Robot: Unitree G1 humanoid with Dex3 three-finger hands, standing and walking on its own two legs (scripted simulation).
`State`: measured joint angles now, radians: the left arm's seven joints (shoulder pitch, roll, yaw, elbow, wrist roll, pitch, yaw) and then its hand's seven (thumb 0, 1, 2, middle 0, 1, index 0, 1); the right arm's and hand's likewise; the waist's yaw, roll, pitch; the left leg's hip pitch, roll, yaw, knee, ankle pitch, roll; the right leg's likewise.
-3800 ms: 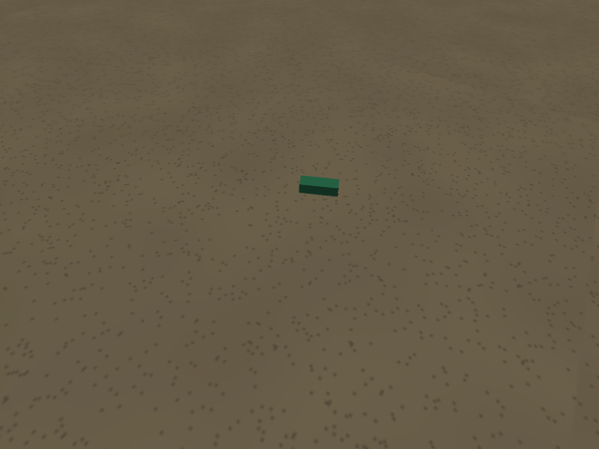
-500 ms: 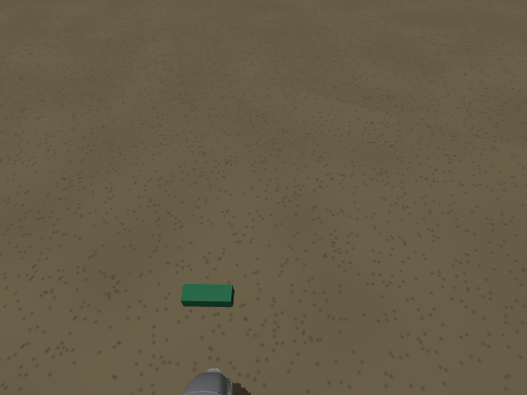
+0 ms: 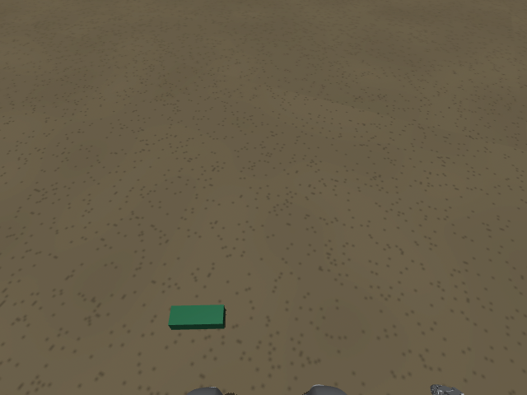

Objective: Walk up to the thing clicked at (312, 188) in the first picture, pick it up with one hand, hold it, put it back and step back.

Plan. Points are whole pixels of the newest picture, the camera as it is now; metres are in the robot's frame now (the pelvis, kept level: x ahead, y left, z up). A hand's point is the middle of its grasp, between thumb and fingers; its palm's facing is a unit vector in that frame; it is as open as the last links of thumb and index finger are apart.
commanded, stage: walk up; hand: left
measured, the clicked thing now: (197, 317) +0.47 +0.25 -0.72
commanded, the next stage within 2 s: stand in 1.22 s
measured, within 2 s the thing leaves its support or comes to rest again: neither
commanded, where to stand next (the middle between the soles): +0.06 +0.01 m, yaw +0 degrees
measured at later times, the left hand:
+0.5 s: hand out of the picture +0.14 +0.25 -0.12, palm faces -0.02 -0.94 -0.33, open 7.3 cm
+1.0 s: hand out of the picture +0.10 +0.26 -0.13, palm faces +0.00 -0.94 -0.34, open 7.3 cm
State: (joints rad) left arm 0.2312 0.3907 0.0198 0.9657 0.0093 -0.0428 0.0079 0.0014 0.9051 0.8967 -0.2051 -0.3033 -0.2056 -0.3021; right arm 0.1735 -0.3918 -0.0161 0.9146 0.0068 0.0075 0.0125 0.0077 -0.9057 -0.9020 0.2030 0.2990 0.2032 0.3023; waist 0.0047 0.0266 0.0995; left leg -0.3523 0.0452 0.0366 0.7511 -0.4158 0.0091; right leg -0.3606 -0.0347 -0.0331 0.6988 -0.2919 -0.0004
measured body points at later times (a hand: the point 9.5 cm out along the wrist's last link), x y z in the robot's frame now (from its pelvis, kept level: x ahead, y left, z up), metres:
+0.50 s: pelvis +0.02 +0.00 +0.03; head +0.03 +0.00 +0.48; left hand +0.14 +0.30 -0.10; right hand +0.11 -0.31 -0.10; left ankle +0.04 +0.13 -0.72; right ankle +0.05 -0.13 -0.72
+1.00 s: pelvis +0.03 +0.01 +0.03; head +0.04 +0.00 +0.48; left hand +0.10 +0.31 -0.10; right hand +0.12 -0.29 -0.10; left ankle +0.04 +0.13 -0.72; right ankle +0.05 -0.13 -0.72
